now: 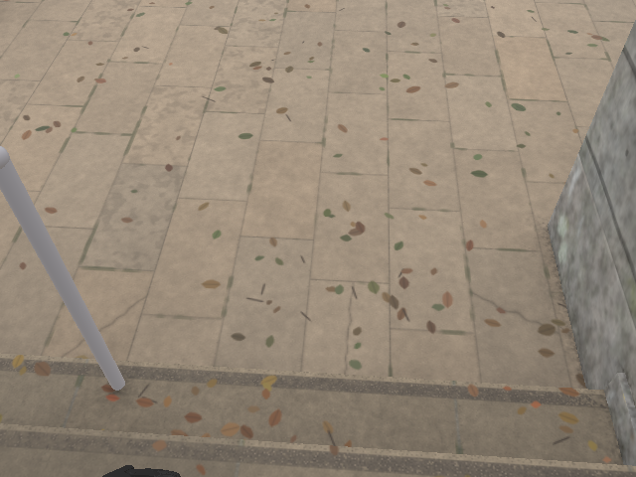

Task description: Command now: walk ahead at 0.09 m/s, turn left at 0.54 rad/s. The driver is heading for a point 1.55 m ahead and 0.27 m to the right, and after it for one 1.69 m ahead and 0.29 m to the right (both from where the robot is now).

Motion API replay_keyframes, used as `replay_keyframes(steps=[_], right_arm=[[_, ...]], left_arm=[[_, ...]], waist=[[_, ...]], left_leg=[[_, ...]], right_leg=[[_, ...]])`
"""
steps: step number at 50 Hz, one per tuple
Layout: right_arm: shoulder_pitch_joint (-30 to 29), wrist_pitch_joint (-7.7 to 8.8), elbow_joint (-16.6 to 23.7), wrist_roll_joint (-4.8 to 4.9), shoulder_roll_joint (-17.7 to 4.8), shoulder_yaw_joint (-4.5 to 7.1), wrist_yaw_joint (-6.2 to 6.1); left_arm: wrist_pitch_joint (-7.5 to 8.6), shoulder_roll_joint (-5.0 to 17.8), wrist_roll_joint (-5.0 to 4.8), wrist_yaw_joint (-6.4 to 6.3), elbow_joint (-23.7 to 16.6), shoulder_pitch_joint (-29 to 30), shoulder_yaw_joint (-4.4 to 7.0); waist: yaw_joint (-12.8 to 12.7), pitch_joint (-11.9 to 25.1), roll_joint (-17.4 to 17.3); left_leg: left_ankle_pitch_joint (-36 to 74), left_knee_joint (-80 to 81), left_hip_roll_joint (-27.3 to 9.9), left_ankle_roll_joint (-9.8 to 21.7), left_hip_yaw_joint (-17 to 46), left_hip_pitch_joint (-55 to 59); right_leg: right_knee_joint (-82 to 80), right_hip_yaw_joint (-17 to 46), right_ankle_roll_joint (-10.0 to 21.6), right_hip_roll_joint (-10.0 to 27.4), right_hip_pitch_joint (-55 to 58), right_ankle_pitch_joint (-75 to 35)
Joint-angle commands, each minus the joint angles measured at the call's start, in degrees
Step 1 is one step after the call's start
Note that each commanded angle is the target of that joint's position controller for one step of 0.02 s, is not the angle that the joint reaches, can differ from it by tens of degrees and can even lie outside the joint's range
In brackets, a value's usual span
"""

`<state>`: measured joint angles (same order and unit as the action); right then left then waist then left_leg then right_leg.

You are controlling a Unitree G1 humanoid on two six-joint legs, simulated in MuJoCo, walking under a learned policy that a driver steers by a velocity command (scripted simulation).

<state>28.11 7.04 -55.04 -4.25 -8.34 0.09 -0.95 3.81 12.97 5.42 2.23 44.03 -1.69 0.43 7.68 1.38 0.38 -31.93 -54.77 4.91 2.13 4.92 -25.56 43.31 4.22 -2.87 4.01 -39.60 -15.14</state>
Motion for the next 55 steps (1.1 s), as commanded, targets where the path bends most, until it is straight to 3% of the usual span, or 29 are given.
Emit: replay_keyframes(steps=[1, 2, 5, 6, 7, 8, 9, 10, 12, 14, 16, 17, 19, 21, 26, 30, 31, 34, 37, 38, 41, 45, 46, 47, 48, 49, 50, 52, 55], right_arm=[[0.3, -2.31, 3.4, -2.36, -9.4, 0.64, 0.51], [-3.4, -2.73, 5.8, -3.08, -11.2, 1.0, 1.6], [-2.1, -2.63, 5.6, 0.05, -11.8, 0.26, 1.58], [-2.1, -3.07, 5.5, -0.45, -13.7, 0.1, 2.51], [3.7, -2.72, 3.5, -1.53, -11.1, -0.26, 4.47], [14.8, -2.46, 3.7, 0.4, -3.0, -1.51, 5.04], [15.0, -3.93, 5.9, 3.48, -5.5, -0.71, 3.77], [5.5, -5.32, 10.3, 2.85, -7.1, -0.4, 2.09], [0.0, -4.55, 11.5, 2.24, -6.6, -1.35, -0.02], [10.9, -5.52, 6.4, 2.93, -1.2, -2.95, 2.94], [9.8, -6.15, 7.7, 3.44, -2.5, -2.64, 5.96], [5.5, -6.08, 10.5, 4.1, -4.8, -2.21, 6.65], [-1.3, -5.22, 13.9, 4.43, -6.6, -2.36, 5.33], [-3.1, -4.5, 15.1, 5.01, -6.1, -2.68, 4.57], [-2.2, -4.17, 13.8, 4.79, -5.4, -2.76, 4.32], [-3.7, -3.81, 14.0, 4.92, -4.3, -3.26, 4.65], [-16.3, -8.16, 15.1, 5.2, -7.7, 0.21, -0.92], [-21.3, -11.08, 18.7, 4.77, -4.7, -1.44, -3.92], [-19.3, -11.32, 17.8, 4.45, -4.1, -1.99, -3.7], [-11.5, -10.01, 21.0, 1.95, -4.7, -3.44, -1.15], [-13.8, -9.54, 25.2, 2.52, -7.0, -2.87, 1.12], [-14.9, -8.44, 28.6, 6.05, -12.0, 0.13, 2.42], [-2.4, -6.29, 24.9, 3.53, -16.3, 1.82, 0.58], [16.5, -5.0, 20.1, -3.07, -13.9, 0.65, -0.41], [15.9, -4.96, 19.9, -6.56, -14.1, 1.05, 0.46], [10.0, -5.68, 21.5, -6.07, -14.7, 1.58, 2.6], [-3.2, -6.24, 23.4, -3.79, -14.7, 1.94, 4.71], [-18.7, -6.08, 23.8, 0.67, -14.4, 2.93, 6.94], [-30.4, -3.12, 25.7, -0.62, -10.1, 0.95, 6.3]], left_arm=[[-0.98, -0.6, -1.28, 0.86, -2.6, -1.7, -1.37], [-1.22, 0.5, -1.59, 0.91, -2.6, -6.1, -0.83], [-1.84, 6.6, -3.26, 0.03, -0.9, -13.1, 1.83], [-1.48, 9.3, -4.01, -0.8, 0.5, -17.4, 3.65], [-0.92, 15.8, -4.38, -1.43, 1.3, -22.9, 6.17], [-0.96, 19.6, -3.24, -0.21, 0.1, -23.2, 6.99], [-0.71, 17.7, -1.75, 2.23, 0.8, -26.8, 5.73], [-1.34, 16.5, -0.22, 3.55, 1.4, -24.7, 5.19], [-0.53, 10.6, -1.64, 3.69, 0.3, -19.7, 2.24], [0.98, 1.6, -0.97, 3.49, 4.8, -19.9, -1.26], [1.73, 5.6, -3.91, 2.21, 4.3, -16.1, -1.52], [2.1, 9.0, -3.73, 1.88, 3.7, -15.4, -1.34], [1.87, 8.3, -1.1, 1.26, 4.2, -18.2, -2.45], [1.77, 8.2, -0.57, 1.95, 6.3, -22.8, -3.08], [1.7, 5.5, -2.41, 3.79, 8.6, -22.5, -4.44], [1.99, 5.1, -2.09, 3.26, 9.3, -21.9, -4.61], [-0.27, 9.7, -7.95, -0.53, 10.2, -24.4, -0.16], [-2.82, 9.9, -5.16, -2.82, 8.6, -26.3, 0.97], [-4.26, 9.6, -4.69, -3.14, 5.7, -22.2, 1.7], [1.49, 10.5, 3.39, -1.4, 6.9, -27.2, 1.35], [3.96, 12.9, -0.41, -2.29, 5.6, -21.1, 3.07], [1.39, 14.6, -1.01, -1.25, 2.3, -15.3, 5.01], [0.76, 3.9, 1.39, -0.57, -3.4, -14.8, 1.61], [0.36, 2.7, 0.1, -2.23, -9.7, -2.5, 0.74], [1.29, -3.1, -3.12, -3.31, -12.2, 3.1, -2.23], [2.61, -2.8, -4.52, -4.07, -12.2, 3.5, -1.96], [3.9, 4.0, -4.66, -5.2, -9.8, -1.0, 0.53], [2.73, 11.5, -2.85, -5.11, -3.0, -19.2, 3.07], [-0.83, 11.3, -1.33, -2.41, -2.5, -21.5, 3.47]], waist=[[-3.0, -3.8, -5.2], [-5.4, -4.2, -5.5], [-7.5, -7.3, -2.8], [-9.2, -4.4, -4.2], [-10.6, 5.4, 3.4], [-5.2, 23.0, 17.0], [-8.4, 23.2, 11.3], [-9.4, 15.7, 7.4], [-6.7, 5.7, 0.4], [0.7, -3.0, 0.2], [0.9, -3.5, 3.9], [-0.9, -2.3, 3.6], [-6.5, -0.3, 2.0], [-9.3, -0.6, 2.4], [-8.6, -2.8, 3.8], [-9.3, -3.0, 3.4], [-12.3, 3.2, -1.4], [-13.2, 3.6, 5.4], [-11.0, 4.1, 9.9], [-9.1, -6.2, 9.8], [-7.3, -0.6, 6.4], [-5.5, 9.3, 7.1], [-2.4, 14.5, -12.5], [10.7, -1.9, -7.9], [12.8, -9.7, -4.5], [8.6, -8.1, -9.3], [1.0, -1.3, -9.2], [-13.4, 4.4, -9.4], [-17.3, 7.0, -0.5]], left_leg=[[1.0, 8.7, -9.5, 12.0, 17.1, -20.4], [-2.3, 8.0, -9.0, 11.6, 16.8, -28.2], [2.8, -0.5, -10.7, 8.4, 21.4, -17.6], [6.6, -6.6, -10.1, 6.4, 20.6, -18.1], [10.1, -25.1, -4.8, 0.7, 14.8, -18.8], [-21.6, -57.7, 2.6, -4.3, 0.0, -29.0], [-21.7, -75.0, 6.2, -6.1, 2.5, -40.7], [-12.9, -77.7, 5.0, -6.7, 4.6, -49.4], [1.7, -68.7, -0.9, -6.3, 6.3, -44.7], [11.2, -60.9, -7.6, -6.6, 5.2, -30.3], [5.2, -63.4, -5.3, -10.0, -3.2, -23.5], [3.2, -63.6, -5.5, -11.4, -3.9, -23.5], [14.3, -60.4, -8.1, -12.9, 4.1, -35.6], [14.4, -58.0, -8.7, -12.6, 8.5, -42.5], [12.3, -53.2, -10.6, -12.8, 7.0, -39.5], [8.1, -50.3, -11.8, -12.6, 5.5, -34.3], [1.0, -53.3, -8.5, -7.3, -6.8, -27.4], [-8.7, -55.9, -8.2, -3.0, -4.8, -32.2], [-15.3, -54.4, -6.0, -1.1, -8.5, -22.6], [-9.1, -53.0, -5.5, -1.3, -2.0, -22.1], [-16.5, -41.8, -3.1, 1.7, -4.9, -14.8], [-12.3, -4.9, 1.0, 9.0, -5.9, 2.4], [27.4, 10.4, -15.3, 25.1, 26.3, 22.3], [37.5, 21.4, -26.1, 31.2, 61.6, 32.1], [54.3, 25.5, -29.0, 24.3, 60.1, 37.8], [60.3, 22.4, -27.3, 18.5, 51.0, 33.0], [63.3, 16.9, -23.5, 12.4, 34.7, 22.2], [52.7, 11.6, -15.1, 4.8, 9.6, -6.6], [41.1, 18.7, -17.0, 4.5, 4.0, -17.9]], right_leg=[[-9.2, -3.4, 1.4, -0.8, 16.7, -16.0], [-3.9, -4.6, 1.3, -1.4, 25.2, -10.8], [-27.5, -5.1, 3.7, 0.0, 30.9, -6.7], [-27.7, -7.6, 5.9, -0.6, 40.1, -2.3], [-23.2, -2.6, 14.3, 4.6, 52.0, -12.4], [-3.5, 4.8, 27.8, 18.2, 68.7, -50.4], [-8.4, 18.8, 31.6, 25.0, 66.4, -51.5], [-13.8, 24.6, 29.0, 25.4, 59.4, -24.6], [-21.0, 16.0, 20.8, 21.3, 39.1, 3.9], [-26.0, 9.5, 13.8, 15.3, 17.9, 14.6], [-28.0, 3.7, 6.2, 7.3, 9.1, 24.1], [-27.4, 4.7, 5.1, 7.6, 10.1, 24.7], [-24.6, 10.1, 7.9, 11.0, 23.5, 23.2], [-24.4, 14.4, 10.0, 14.1, 32.7, 23.2], [-27.1, 12.4, 9.5, 11.4, 29.7, 36.1], [-27.2, 10.1, 10.1, 11.3, 27.0, 34.9], [-24.3, 6.5, 17.0, 13.1, 28.6, 10.2], [-20.1, 6.0, 21.5, 14.1, 36.3, -8.2], [-21.8, 2.7, 21.2, 14.0, 29.4, -15.5], [-31.4, 15.2, 22.9, 23.3, 21.0, -3.3], [-34.9, 11.9, 19.1, 20.8, 20.3, 13.0], [-35.7, 8.0, 21.7, 17.1, 20.3, 13.5], [-16.6, -1.9, 12.0, 2.9, 1.0, 35.0], [-3.2, 14.7, 3.5, -12.5, -37.3, 53.0], [0.3, 32.8, -0.4, -16.6, -53.5, 46.8], [1.6, 33.2, -3.3, -17.2, -53.3, 40.8], [7.8, 27.0, -4.1, -17.3, -38.9, 34.9], [34.0, 7.8, -5.3, -15.6, -15.3, 27.6], [56.8, 6.4, -3.7, -14.8, -8.9, 16.8]])
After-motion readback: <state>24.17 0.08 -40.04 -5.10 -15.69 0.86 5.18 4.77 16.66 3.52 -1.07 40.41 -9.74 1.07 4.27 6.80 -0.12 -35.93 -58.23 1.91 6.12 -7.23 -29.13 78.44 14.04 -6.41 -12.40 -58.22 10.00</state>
